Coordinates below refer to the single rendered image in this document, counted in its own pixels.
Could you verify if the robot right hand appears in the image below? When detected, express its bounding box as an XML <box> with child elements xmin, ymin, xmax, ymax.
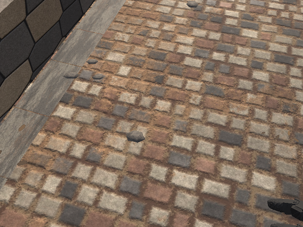
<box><xmin>267</xmin><ymin>198</ymin><xmax>303</xmax><ymax>227</ymax></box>

